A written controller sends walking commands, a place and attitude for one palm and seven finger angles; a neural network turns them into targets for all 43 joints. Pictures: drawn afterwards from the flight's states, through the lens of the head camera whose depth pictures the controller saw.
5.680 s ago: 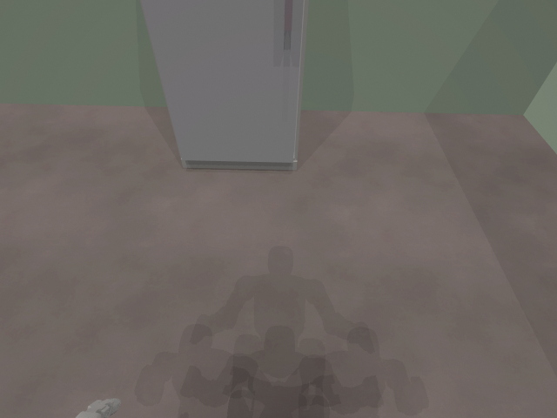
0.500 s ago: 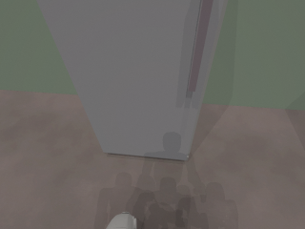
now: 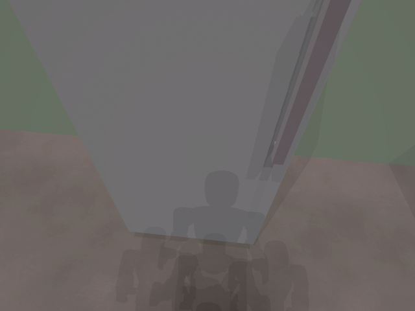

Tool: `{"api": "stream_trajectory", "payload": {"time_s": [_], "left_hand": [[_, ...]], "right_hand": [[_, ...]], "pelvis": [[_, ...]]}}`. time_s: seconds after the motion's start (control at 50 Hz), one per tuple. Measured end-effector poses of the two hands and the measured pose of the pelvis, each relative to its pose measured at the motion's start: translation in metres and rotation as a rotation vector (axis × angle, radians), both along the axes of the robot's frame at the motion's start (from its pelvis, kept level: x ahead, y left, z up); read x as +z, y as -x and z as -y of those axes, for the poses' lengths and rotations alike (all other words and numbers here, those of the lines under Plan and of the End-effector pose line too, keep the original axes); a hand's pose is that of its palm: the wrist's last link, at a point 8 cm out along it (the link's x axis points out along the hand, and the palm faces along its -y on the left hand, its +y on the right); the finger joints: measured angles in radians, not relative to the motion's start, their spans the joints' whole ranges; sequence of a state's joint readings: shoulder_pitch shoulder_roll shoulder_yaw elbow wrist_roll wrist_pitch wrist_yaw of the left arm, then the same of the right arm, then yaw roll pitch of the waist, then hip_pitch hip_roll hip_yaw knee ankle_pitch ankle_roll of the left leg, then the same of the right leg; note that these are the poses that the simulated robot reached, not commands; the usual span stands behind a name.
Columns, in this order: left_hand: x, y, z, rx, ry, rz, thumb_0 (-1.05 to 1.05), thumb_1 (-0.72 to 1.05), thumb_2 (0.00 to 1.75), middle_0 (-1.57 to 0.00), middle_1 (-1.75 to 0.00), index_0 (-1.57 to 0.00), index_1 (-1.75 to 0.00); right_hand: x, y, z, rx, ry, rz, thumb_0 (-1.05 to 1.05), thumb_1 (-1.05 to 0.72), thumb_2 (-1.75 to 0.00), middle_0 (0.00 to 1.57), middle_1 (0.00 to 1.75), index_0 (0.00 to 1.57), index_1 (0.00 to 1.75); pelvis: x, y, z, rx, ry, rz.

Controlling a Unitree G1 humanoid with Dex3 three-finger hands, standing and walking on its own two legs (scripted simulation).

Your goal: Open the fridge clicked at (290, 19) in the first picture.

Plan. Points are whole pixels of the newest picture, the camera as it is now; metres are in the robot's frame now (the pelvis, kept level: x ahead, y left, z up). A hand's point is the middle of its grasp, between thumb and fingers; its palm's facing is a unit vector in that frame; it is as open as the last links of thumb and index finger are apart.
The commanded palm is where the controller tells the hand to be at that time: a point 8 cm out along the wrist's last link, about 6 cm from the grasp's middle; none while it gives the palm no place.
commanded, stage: come to a stop and stand still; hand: right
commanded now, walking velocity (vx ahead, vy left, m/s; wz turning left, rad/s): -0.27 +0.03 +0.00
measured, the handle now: (301, 84) +0.48 -0.15 +0.20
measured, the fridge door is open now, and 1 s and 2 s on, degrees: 0 0 0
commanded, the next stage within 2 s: none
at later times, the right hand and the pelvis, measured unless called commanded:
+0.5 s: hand out of the picture -0.03 -0.15 -0.17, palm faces +0.03 +0.96 -0.28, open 7.4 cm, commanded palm none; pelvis -0.05 +0.04 -0.01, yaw +1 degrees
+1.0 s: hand out of the picture -0.12 -0.13 -0.18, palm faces +0.03 +0.98 -0.19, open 7.4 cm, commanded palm none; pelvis -0.13 +0.05 +0.00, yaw +0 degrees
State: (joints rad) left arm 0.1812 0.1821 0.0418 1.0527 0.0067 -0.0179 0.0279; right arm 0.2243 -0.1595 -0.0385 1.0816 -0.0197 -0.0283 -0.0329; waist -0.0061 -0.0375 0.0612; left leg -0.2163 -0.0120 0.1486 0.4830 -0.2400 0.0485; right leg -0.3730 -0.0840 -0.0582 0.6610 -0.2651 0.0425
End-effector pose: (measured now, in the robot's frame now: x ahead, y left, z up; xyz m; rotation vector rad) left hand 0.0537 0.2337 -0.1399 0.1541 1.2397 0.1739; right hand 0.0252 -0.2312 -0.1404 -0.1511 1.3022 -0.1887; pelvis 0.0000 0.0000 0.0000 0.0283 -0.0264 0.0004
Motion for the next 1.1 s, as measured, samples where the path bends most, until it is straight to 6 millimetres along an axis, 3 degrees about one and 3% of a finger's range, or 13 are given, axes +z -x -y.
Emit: {"api": "stream_trajectory", "payload": {"time_s": [0.06,0.14,0.2,0.28,0.4,0.56,0.66,0.78,0.96,1.1], "left_hand": [[0.003,-0.031,0.008,-0.022,-0.012,0.054,0.00,0.93,0.90,-0.20,-0.30,-0.20,-0.30],[0.010,-0.052,0.019,-0.052,-0.008,0.094,0.00,0.92,0.90,-0.20,-0.30,-0.20,-0.30],[0.009,-0.056,0.023,-0.063,0.007,0.107,0.00,0.92,0.90,-0.20,-0.30,-0.20,-0.30],[0.003,-0.046,0.016,-0.053,0.037,0.108,0.00,0.91,0.90,-0.20,-0.30,-0.20,-0.30],[-0.016,-0.006,-0.017,-0.002,0.070,0.093,0.00,0.91,0.90,-0.20,-0.30,-0.20,-0.30],[-0.008,0.066,-0.048,0.041,0.035,0.046,0.01,0.91,0.90,-0.20,-0.30,-0.20,-0.30],[-0.005,0.108,-0.046,0.029,0.008,0.007,0.01,0.91,0.90,-0.20,-0.30,-0.20,-0.30],[-0.001,0.154,-0.036,0.022,0.028,-0.062,0.01,0.91,0.90,-0.20,-0.30,-0.20,-0.30],[-0.001,0.192,-0.031,0.034,0.052,-0.103,0.01,0.91,0.90,-0.20,-0.30,-0.20,-0.30],[0.000,0.230,-0.026,0.051,0.038,-0.158,0.00,0.91,0.90,-0.20,-0.30,-0.20,-0.30]], "right_hand": [[-0.010,0.005,0.003,-0.029,-0.022,-0.030,-0.01,-0.92,-0.90,0.20,0.30,0.20,0.30],[-0.013,0.008,0.004,-0.040,-0.032,-0.053,0.00,-0.91,-0.90,0.20,0.30,0.20,0.30],[-0.009,0.012,0.004,-0.037,-0.020,-0.063,0.00,-0.91,-0.90,0.20,0.30,0.20,0.30],[-0.001,0.021,0.003,-0.022,0.015,-0.059,0.00,-0.91,-0.90,0.20,0.30,0.20,0.30],[0.004,0.044,-0.014,0.013,0.083,-0.028,0.00,-0.91,-0.90,0.20,0.30,0.20,0.30],[0.005,0.062,-0.044,0.039,0.042,0.075,0.01,-0.90,-0.90,0.20,0.30,0.20,0.30],[-0.008,0.064,-0.049,0.037,-0.002,0.119,0.01,-0.90,-0.90,0.21,0.30,0.20,0.30],[0.001,0.082,-0.051,0.051,-0.010,0.106,0.01,-0.92,-0.90,0.21,0.30,0.20,0.30],[-0.001,0.140,-0.053,0.028,-0.016,0.003,0.01,-0.91,-0.90,0.20,0.30,0.20,0.30],[-0.008,0.155,-0.051,0.020,-0.041,-0.008,0.01,-0.90,-0.90,0.20,0.30,0.20,0.30]], "pelvis": [[-0.004,-0.010,0.007,0.002,0.005,0.020],[-0.004,-0.010,0.009,0.018,0.033,0.024],[-0.002,-0.002,0.007,0.019,0.034,0.017],[-0.003,0.014,-0.002,0.027,0.032,0.008],[-0.012,0.038,-0.027,0.039,0.034,0.015],[-0.009,0.062,-0.041,-0.002,0.025,0.035],[-0.013,0.081,-0.045,-0.015,0.015,0.030],[-0.003,0.102,-0.047,0.007,0.021,0.027],[0.001,0.125,-0.050,0.002,0.031,0.024],[0.000,0.142,-0.044,0.001,0.017,0.029]]}}
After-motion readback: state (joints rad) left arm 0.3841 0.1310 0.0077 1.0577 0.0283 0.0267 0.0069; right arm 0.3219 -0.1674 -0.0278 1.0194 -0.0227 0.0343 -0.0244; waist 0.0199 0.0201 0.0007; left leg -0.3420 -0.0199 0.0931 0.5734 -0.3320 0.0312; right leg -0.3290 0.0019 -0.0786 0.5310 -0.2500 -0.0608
